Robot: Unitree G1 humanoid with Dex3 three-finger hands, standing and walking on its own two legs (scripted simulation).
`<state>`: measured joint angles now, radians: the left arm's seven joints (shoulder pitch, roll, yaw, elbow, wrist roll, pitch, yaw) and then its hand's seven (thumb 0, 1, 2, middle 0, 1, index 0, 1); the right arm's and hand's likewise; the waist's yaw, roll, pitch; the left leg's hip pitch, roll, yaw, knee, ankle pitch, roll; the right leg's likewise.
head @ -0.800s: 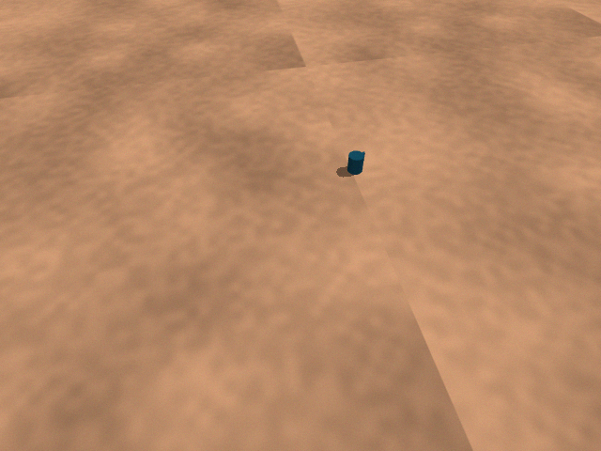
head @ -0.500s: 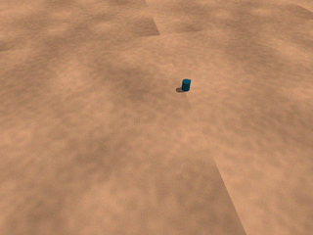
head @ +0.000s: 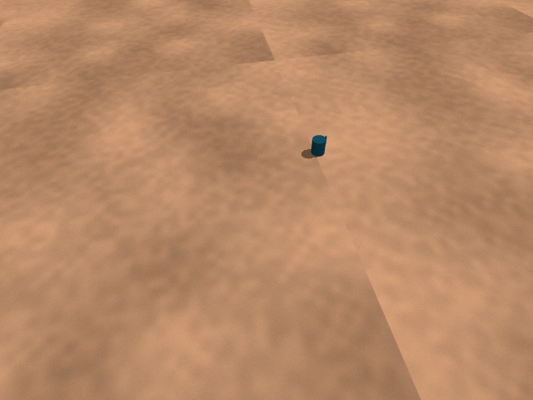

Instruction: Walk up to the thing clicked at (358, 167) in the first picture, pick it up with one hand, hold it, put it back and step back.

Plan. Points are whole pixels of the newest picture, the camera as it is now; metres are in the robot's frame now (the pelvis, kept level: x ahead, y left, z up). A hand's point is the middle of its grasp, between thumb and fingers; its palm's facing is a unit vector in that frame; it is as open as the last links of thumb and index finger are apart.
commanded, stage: stand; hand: left
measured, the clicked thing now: (320, 144) +1.55 -0.25 -0.74
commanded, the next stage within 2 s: walk up in 0.32 s
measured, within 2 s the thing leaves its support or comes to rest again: neither
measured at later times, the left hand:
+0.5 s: hand out of the picture +0.11 +0.25 -0.15, palm faces -0.14 -0.92 -0.36, open 7.4 cm
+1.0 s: hand (204, 329) +0.29 +0.15 -0.16, palm faces -0.21 -0.92 -0.33, open 7.4 cm
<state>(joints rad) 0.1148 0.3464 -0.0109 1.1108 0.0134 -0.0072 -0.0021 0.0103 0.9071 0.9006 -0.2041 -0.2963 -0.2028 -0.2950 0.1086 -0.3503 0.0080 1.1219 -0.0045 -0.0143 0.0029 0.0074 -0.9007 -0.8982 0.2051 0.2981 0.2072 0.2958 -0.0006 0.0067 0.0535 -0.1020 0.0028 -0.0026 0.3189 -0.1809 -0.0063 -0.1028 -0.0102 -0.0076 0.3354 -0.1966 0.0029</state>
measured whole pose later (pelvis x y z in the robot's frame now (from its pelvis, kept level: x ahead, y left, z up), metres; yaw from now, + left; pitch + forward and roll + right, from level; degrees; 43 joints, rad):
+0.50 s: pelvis +0.02 -0.02 -0.01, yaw -5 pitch -1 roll +1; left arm 0.20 0.42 0.07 1.02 0.04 0.01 -0.09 0.01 0.91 0.90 -0.20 -0.30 -0.20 -0.30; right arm 0.21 -0.39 -0.07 1.00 -0.04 -0.08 0.03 0.01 -0.90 -0.90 0.21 0.30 0.21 0.30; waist -0.02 -0.02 0.03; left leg -0.09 0.04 0.08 0.36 -0.26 0.02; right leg -0.41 -0.05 0.03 0.83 -0.40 -0.02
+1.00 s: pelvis +0.21 -0.11 -0.02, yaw -12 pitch -2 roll -2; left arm 0.36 0.40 0.05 0.89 0.02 -0.06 -0.07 0.01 0.90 0.90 -0.21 -0.30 -0.21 -0.30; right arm 0.22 -0.42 -0.07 0.92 -0.03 -0.05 0.09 0.01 -0.90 -0.90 0.21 0.30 0.21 0.30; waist 0.05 0.02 0.05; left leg -0.48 0.11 0.03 0.64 -0.21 0.00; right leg -0.07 0.03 -0.03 0.46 -0.36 -0.02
